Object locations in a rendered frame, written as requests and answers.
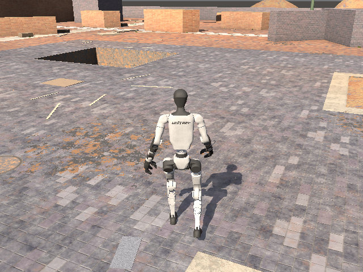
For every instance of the robot left upper arm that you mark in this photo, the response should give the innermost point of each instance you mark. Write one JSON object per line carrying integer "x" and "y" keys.
{"x": 160, "y": 129}

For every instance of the robot torso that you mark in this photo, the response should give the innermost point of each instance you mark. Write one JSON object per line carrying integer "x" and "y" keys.
{"x": 181, "y": 137}

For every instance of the robot left forearm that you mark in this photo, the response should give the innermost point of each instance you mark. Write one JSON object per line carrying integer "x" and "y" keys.
{"x": 152, "y": 151}

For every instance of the left robot thigh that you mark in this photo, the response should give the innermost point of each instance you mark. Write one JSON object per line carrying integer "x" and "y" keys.
{"x": 168, "y": 168}

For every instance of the robot left hand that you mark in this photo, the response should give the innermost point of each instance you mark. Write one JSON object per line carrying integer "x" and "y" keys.
{"x": 147, "y": 166}

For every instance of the robot right upper arm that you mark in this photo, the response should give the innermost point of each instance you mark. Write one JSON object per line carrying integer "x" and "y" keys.
{"x": 201, "y": 126}

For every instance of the robot right hand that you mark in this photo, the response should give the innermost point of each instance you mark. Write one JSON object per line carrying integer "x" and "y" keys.
{"x": 207, "y": 155}

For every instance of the robot right forearm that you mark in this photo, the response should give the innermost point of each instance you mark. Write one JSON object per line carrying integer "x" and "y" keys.
{"x": 208, "y": 145}

